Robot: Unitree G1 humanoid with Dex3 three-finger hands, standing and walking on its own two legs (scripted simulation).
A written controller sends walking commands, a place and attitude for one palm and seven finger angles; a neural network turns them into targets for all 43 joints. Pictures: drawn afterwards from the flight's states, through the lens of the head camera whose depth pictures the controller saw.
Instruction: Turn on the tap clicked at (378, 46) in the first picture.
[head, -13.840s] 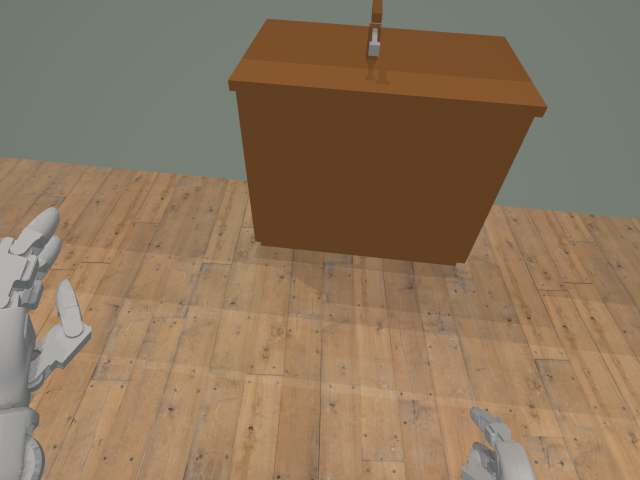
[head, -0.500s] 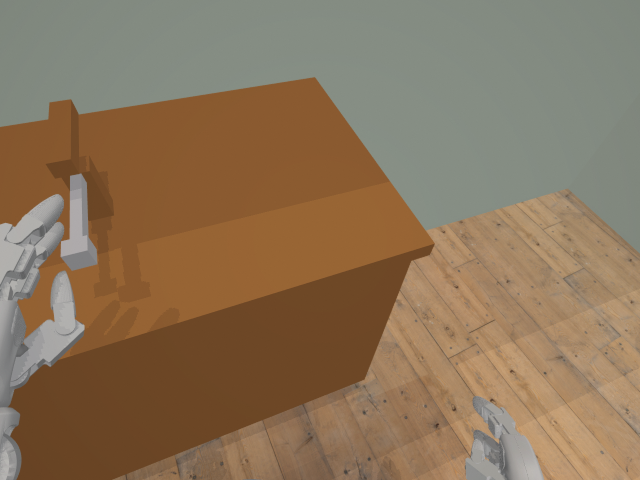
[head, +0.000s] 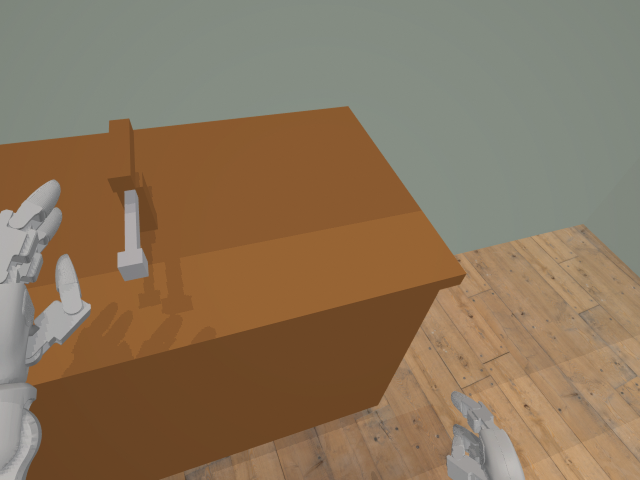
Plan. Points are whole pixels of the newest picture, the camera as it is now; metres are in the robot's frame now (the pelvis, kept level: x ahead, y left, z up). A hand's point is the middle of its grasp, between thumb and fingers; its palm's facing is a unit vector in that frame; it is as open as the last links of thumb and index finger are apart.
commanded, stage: come to a stop and stand still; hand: left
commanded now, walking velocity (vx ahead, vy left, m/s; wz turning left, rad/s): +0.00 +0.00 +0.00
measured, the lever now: (133, 264) +0.33 +0.27 +0.08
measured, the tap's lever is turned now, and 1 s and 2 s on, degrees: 0 0 0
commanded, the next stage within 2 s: look again from close up in 0.26 s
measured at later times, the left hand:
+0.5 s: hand (101, 303) +0.23 +0.24 +0.16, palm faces +0.38 -0.85 -0.37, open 7.4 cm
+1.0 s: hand (125, 304) +0.24 +0.22 +0.14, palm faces +0.32 -0.87 -0.37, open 7.4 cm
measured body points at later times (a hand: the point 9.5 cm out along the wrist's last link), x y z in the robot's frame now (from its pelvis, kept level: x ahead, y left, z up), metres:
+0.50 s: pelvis +0.01 -0.01 +0.00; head +0.03 +0.00 +0.45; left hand +0.20 +0.28 +0.18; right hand +0.19 -0.23 -0.08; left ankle +0.03 +0.07 -0.74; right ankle +0.01 -0.13 -0.74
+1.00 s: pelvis +0.01 -0.02 -0.01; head +0.01 -0.03 +0.44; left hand +0.21 +0.27 +0.16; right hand +0.21 -0.24 -0.08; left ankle +0.03 +0.07 -0.74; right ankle +0.01 -0.13 -0.74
